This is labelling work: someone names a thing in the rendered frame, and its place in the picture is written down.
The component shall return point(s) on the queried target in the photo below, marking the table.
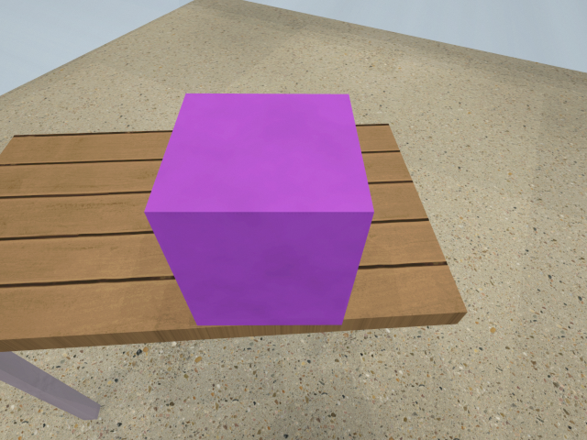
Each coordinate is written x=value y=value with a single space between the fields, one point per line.
x=80 y=265

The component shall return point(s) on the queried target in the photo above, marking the carton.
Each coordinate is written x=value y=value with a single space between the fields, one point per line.
x=262 y=207

